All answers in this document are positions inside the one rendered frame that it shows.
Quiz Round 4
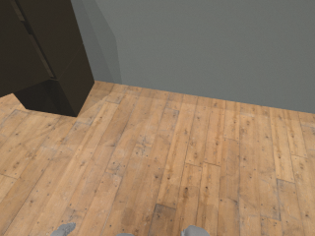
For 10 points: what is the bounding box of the right robot thigh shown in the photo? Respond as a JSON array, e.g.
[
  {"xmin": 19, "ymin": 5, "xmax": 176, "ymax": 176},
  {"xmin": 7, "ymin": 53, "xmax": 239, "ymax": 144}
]
[{"xmin": 180, "ymin": 226, "xmax": 211, "ymax": 236}]

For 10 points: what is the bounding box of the left robot hand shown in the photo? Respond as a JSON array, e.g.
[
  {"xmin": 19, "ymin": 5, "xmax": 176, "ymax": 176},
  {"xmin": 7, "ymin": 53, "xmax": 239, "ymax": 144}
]
[{"xmin": 50, "ymin": 222, "xmax": 76, "ymax": 236}]

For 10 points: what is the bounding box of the cupboard door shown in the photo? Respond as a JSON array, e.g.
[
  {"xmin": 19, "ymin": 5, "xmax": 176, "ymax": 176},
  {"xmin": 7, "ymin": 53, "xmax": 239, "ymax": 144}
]
[{"xmin": 0, "ymin": 0, "xmax": 51, "ymax": 97}]

